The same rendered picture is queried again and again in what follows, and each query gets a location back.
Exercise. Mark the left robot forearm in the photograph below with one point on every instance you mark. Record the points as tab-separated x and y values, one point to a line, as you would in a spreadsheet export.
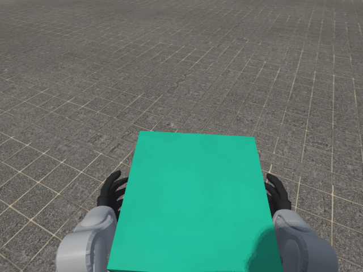
86	249

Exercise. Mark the right robot hand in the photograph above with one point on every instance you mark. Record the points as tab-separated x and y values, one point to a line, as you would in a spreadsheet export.
278	199

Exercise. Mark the left robot hand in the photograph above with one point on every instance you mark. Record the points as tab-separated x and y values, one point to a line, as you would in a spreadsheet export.
109	195

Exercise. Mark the right robot forearm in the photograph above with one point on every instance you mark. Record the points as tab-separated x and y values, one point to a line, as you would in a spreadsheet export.
299	246

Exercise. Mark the carton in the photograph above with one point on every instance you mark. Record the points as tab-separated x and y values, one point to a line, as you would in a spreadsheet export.
195	203

